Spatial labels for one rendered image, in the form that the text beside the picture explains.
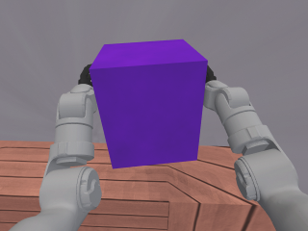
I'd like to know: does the left robot hand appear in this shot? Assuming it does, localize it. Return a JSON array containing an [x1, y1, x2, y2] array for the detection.
[[78, 64, 93, 87]]

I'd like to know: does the robot left forearm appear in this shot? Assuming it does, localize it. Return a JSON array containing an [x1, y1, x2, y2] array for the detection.
[[38, 84, 98, 207]]

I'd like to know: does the left robot upper arm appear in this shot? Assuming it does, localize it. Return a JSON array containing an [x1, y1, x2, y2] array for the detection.
[[9, 166, 102, 231]]

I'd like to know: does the right robot hand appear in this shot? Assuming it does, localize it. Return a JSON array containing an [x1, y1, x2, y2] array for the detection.
[[205, 65, 217, 83]]

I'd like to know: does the right robot upper arm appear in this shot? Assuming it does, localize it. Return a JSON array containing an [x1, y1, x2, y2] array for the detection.
[[234, 148, 308, 231]]

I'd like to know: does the robot right forearm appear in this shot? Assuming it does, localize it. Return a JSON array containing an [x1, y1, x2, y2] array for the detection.
[[203, 80, 299, 186]]

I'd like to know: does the carton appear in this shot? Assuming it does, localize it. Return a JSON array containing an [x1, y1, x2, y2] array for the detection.
[[89, 39, 208, 169]]

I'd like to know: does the pedestal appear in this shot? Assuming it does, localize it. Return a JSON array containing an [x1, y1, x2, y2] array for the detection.
[[0, 141, 276, 231]]

